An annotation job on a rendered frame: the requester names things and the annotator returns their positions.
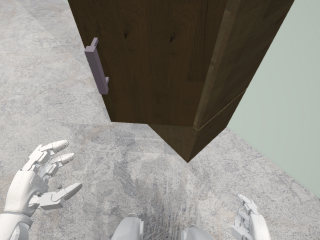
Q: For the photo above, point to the robot right hand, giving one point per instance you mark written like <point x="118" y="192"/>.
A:
<point x="254" y="227"/>

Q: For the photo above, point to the cupboard door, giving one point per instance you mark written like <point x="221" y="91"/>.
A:
<point x="156" y="54"/>

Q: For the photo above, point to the handle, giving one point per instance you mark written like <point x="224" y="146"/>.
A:
<point x="94" y="62"/>

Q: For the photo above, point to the right robot thigh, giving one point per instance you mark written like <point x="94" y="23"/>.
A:
<point x="194" y="233"/>

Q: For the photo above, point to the robot left hand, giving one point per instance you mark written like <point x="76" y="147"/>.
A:
<point x="21" y="196"/>

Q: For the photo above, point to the robot right shin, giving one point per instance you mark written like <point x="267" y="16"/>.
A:
<point x="192" y="225"/>

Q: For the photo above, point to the robot left forearm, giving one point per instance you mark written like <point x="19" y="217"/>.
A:
<point x="14" y="226"/>

